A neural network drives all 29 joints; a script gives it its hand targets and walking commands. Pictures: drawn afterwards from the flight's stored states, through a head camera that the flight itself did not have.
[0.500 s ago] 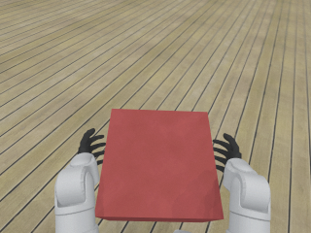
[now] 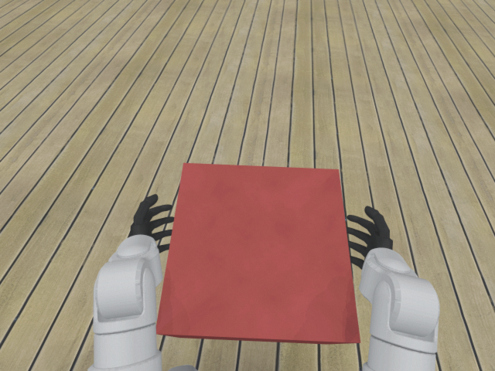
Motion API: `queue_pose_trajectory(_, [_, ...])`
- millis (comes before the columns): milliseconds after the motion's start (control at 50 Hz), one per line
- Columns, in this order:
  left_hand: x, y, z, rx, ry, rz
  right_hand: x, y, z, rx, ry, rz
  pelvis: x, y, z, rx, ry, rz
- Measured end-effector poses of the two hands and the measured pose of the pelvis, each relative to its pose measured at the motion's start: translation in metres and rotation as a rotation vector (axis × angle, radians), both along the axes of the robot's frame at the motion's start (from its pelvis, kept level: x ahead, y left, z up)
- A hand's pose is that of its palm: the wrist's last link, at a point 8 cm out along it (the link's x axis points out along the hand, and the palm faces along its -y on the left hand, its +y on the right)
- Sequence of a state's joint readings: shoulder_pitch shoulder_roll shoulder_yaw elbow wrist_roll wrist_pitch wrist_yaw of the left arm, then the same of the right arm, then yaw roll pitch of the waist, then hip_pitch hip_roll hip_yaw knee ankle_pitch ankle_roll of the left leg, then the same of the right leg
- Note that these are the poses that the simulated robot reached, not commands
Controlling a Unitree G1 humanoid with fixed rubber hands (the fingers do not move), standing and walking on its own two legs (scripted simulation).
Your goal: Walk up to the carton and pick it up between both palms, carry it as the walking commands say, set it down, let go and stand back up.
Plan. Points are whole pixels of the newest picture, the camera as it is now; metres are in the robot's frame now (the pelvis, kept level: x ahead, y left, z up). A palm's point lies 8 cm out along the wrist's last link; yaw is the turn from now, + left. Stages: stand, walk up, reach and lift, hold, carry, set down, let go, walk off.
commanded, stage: carry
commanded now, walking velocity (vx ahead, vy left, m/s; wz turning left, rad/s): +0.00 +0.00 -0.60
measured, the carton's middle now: (256, 256) +0.31 -0.01 -0.02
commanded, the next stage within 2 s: none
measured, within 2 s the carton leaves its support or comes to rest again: neither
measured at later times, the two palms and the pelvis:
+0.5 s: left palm (231, 258) +0.26 +0.03 +0.08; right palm out of the picture +0.14 -0.29 +0.08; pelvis -0.06 -0.04 +0.00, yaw -19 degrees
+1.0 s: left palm (269, 306) +0.20 -0.02 +0.08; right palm out of the picture +0.03 -0.32 +0.10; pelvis -0.12 -0.04 +0.01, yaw -30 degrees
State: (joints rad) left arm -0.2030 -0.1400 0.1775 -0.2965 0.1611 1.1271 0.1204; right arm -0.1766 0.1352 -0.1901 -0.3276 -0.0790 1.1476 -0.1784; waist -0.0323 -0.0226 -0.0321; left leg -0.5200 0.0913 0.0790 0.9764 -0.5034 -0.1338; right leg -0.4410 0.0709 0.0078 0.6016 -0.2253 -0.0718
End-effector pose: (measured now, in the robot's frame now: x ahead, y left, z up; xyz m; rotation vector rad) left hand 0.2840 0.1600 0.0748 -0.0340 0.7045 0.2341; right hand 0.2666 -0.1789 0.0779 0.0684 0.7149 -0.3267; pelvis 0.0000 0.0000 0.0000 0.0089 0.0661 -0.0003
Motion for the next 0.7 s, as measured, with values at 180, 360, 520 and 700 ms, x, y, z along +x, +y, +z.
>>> queue_pose_trajectory(180, [-0.025, 0.003, -0.001, -0.045, -0.004, -0.014, -0.031, 0.003, 0.012, -0.045, -0.004, -0.002, -0.021, 0.009, 0.002, -0.002, -0.004, -0.096])
queue_pose_trajectory(360, [-0.024, -0.046, 0.018, -0.035, -0.015, -0.147, -0.077, -0.039, 0.025, -0.044, -0.01, -0.126, -0.041, -0.004, 0.011, -0.056, -0.008, -0.23])
queue_pose_trajectory(520, [-0.03, -0.142, 0.006, 0.003, -0.002, -0.297, -0.133, -0.12, -0.002, -0.015, 0.006, -0.279, -0.064, -0.044, -0.005, -0.046, 0.004, -0.346])
queue_pose_trajectory(700, [-0.053, -0.198, -0.004, 0.015, 0.021, -0.453, -0.201, -0.155, -0.008, 0.013, 0.025, -0.459, -0.094, -0.058, -0.001, -0.009, -0.003, -0.451])
